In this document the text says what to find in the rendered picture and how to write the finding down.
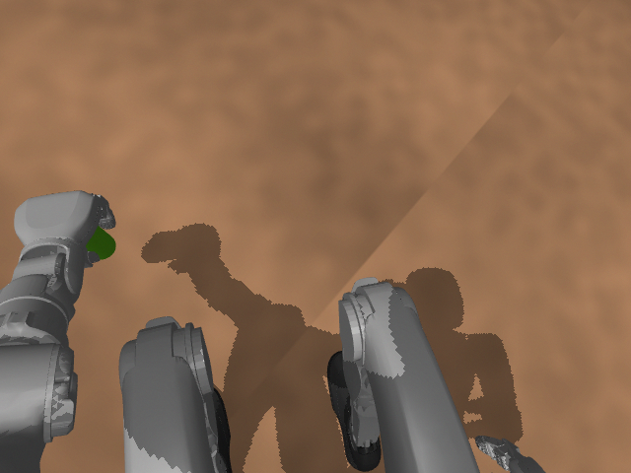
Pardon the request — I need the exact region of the right robot foot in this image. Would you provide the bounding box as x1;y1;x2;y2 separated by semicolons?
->
327;351;382;472

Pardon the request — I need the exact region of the left robot hand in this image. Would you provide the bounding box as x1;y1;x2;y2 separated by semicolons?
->
14;190;116;268

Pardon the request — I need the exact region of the can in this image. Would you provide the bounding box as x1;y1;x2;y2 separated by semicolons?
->
86;226;116;260

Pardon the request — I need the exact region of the left robot arm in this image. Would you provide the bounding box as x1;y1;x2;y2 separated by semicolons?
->
0;238;85;473

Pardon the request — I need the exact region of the left robot foot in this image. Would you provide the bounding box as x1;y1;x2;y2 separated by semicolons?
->
211;388;233;473

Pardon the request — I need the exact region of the right robot hand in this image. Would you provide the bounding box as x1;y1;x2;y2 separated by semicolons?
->
475;436;545;473

